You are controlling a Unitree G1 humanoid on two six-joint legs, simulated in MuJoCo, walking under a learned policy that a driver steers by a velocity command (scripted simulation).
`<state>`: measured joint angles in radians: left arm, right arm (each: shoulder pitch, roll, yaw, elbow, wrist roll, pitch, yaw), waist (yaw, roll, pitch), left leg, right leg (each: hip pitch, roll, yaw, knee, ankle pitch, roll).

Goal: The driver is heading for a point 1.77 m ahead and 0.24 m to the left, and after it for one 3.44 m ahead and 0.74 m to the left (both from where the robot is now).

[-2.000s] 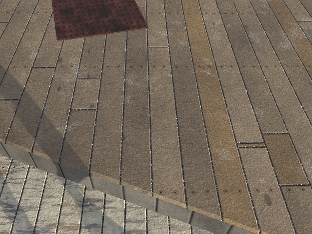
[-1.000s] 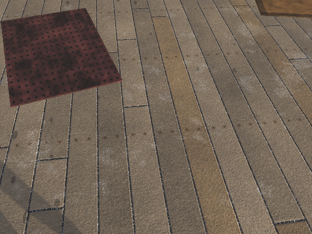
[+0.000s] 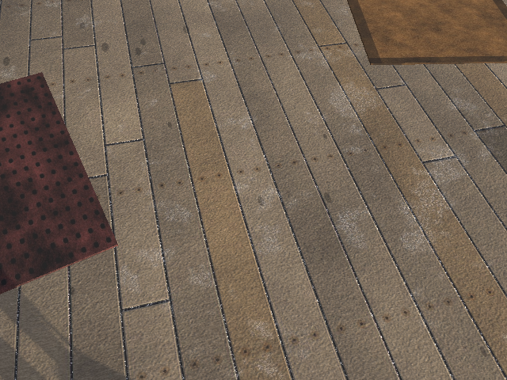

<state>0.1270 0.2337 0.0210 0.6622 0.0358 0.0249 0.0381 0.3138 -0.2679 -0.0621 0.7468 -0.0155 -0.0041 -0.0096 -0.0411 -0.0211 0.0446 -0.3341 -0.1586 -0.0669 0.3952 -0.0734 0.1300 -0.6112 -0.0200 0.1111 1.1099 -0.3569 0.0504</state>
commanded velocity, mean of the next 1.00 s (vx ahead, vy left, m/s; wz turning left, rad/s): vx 0.01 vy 0.00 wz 0.28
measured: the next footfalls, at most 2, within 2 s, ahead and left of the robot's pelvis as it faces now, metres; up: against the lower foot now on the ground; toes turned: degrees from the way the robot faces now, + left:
right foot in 0.30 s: +0.10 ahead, -0.14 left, +0.00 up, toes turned +17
left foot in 0.72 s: +0.00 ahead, +0.04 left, +0.00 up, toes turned +12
